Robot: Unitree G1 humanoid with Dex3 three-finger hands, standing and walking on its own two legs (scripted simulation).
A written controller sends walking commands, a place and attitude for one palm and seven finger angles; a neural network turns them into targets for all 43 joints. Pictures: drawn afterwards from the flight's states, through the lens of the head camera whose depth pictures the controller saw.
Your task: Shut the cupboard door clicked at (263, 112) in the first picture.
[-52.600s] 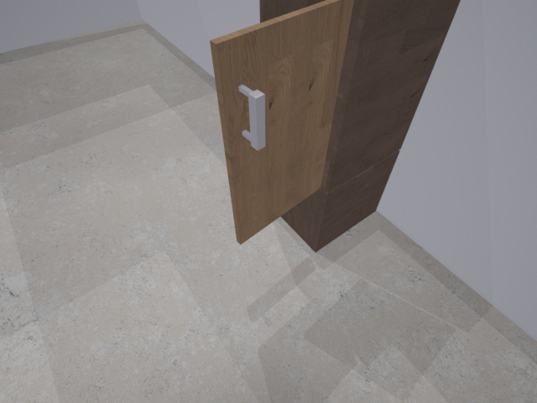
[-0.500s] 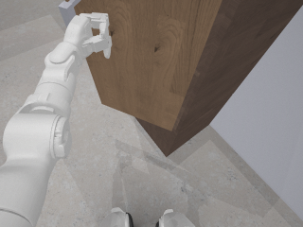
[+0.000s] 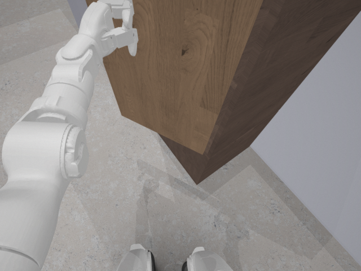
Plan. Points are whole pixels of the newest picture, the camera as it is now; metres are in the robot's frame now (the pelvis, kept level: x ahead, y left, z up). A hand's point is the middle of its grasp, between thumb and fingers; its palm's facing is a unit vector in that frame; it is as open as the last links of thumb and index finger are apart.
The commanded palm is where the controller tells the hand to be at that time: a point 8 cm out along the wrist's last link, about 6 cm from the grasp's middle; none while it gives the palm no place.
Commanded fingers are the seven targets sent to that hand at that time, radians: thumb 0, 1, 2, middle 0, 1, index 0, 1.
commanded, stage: pull the fist back off the door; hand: left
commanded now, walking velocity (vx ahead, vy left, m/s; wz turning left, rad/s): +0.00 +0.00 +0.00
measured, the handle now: (90, 16) +0.62 +0.12 +0.15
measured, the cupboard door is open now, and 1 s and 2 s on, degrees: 27 24 24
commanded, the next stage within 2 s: draw the hand back to the body in 0.82 s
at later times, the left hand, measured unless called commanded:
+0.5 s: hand (140, 41) +0.52 +0.02 +0.16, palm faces -0.05 -1.00 -0.03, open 3.1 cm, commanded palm +0.48 +0.07 +0.15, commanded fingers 0.00 0.90 0.90 -1.30 -1.50 -1.30 -1.50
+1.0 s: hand (137, 63) +0.47 +0.03 +0.17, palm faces -0.07 -1.00 -0.02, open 3.1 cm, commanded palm +0.43 +0.09 +0.16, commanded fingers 0.00 0.90 0.90 -1.30 -1.50 -1.30 -1.50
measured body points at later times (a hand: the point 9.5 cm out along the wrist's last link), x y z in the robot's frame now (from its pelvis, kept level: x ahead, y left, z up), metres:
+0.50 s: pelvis +0.01 -0.01 +0.02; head +0.08 -0.04 +0.46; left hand +0.52 +0.07 +0.17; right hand -0.05 -0.26 -0.11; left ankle +0.04 +0.11 -0.69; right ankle -0.03 -0.08 -0.69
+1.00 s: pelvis +0.00 +0.00 +0.03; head +0.04 -0.02 +0.48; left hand +0.46 +0.08 +0.17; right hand +0.10 -0.25 -0.09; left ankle +0.04 +0.11 -0.69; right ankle -0.03 -0.08 -0.69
